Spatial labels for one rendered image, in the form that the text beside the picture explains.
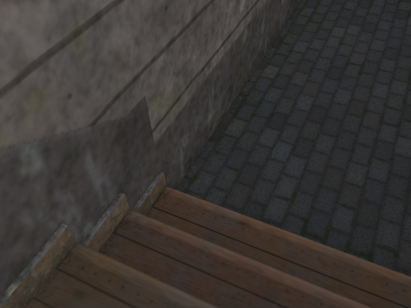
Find stairs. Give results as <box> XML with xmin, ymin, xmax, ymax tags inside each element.
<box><xmin>99</xmin><ymin>186</ymin><xmax>411</xmax><ymax>308</ymax></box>

